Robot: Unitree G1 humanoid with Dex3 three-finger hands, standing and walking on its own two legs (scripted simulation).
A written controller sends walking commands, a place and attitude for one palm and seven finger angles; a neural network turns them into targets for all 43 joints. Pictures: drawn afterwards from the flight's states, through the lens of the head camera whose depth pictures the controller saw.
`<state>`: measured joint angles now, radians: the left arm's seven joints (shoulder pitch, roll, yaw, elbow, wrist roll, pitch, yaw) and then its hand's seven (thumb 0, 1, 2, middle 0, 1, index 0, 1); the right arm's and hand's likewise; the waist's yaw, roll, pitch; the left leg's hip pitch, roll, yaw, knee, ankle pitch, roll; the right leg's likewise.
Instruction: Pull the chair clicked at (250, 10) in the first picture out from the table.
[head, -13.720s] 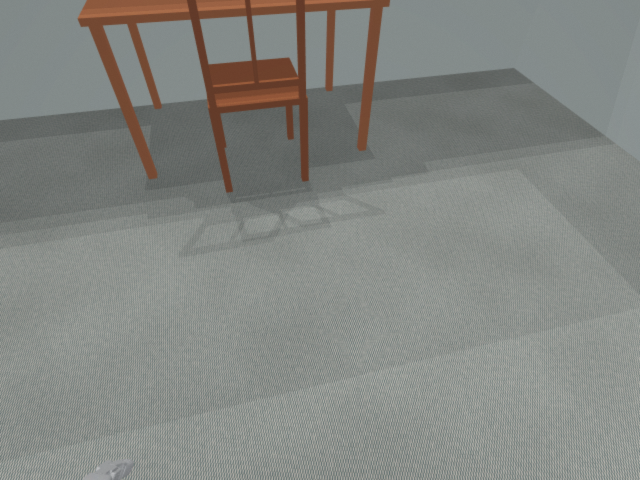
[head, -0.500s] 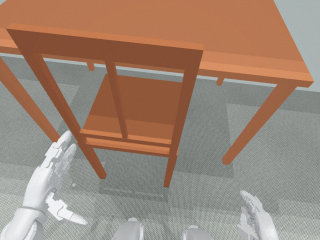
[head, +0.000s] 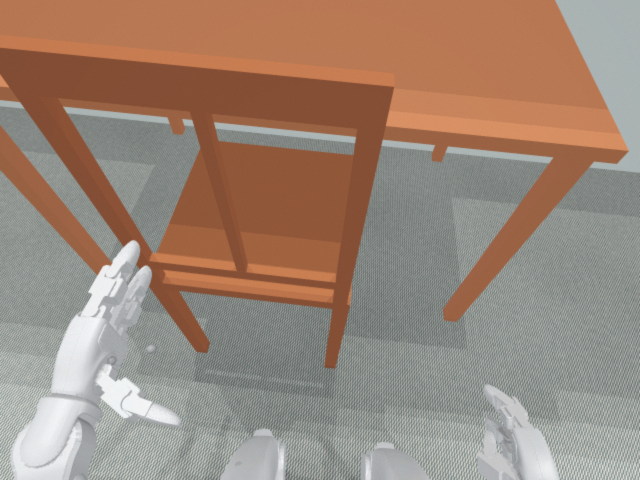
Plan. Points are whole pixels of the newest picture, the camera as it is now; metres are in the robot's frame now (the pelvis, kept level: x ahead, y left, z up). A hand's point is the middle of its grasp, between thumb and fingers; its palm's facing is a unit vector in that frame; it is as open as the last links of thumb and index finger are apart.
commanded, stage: aim the fingers beside a spindle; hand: left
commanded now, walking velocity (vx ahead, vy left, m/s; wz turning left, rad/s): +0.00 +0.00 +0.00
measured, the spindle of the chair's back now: (226, 207) +0.47 +0.16 +0.02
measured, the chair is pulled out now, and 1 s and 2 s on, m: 0.00 0.00 0.00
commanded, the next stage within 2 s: none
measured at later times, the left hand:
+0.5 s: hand (185, 339) +0.28 +0.17 +0.01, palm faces -0.11 -0.99 -0.03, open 16.9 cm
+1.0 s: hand (212, 319) +0.31 +0.15 +0.00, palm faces -0.12 -0.99 -0.04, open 16.9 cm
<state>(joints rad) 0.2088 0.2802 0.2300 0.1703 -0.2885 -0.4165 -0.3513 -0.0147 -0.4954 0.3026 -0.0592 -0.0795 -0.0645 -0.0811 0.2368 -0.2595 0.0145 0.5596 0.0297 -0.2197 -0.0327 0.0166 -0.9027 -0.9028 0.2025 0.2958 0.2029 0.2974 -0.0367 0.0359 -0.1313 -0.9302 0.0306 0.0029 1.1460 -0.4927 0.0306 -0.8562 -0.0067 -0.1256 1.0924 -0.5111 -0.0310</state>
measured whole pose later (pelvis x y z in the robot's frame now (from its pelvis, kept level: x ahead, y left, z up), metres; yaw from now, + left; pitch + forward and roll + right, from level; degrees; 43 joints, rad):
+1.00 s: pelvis -0.01 +0.01 -0.03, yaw -1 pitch +21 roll -2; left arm -0.02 0.21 0.10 0.30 -0.19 -0.44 -0.21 -0.01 -0.50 0.30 -0.06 -0.08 -0.06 -0.08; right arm 0.22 -0.26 0.02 0.55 0.01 -0.12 0.01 0.02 -0.90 -0.90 0.20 0.30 0.20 0.30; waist -0.04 0.04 -0.16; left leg -1.10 0.02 0.03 1.26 -0.53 0.04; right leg -1.04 -0.02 -0.10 1.23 -0.55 -0.02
